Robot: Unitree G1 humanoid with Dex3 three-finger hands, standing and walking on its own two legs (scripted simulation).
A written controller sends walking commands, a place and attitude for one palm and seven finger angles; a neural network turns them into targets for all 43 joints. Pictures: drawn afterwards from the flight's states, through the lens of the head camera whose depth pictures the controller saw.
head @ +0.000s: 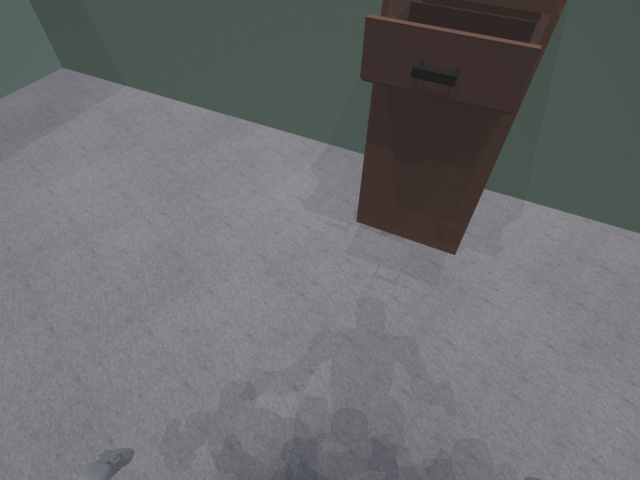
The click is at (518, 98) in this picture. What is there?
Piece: drawer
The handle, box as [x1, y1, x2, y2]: [410, 59, 459, 86]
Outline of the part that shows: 412,67 410,76 411,77 452,86 455,82 459,70 459,67 456,67 453,71 425,66 423,64 424,60 421,59 417,64 415,63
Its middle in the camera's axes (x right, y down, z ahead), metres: +0.27 -0.39 +0.89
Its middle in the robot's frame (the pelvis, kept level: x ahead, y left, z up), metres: +0.95 -0.22 +0.06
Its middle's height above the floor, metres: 0.83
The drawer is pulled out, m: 0.20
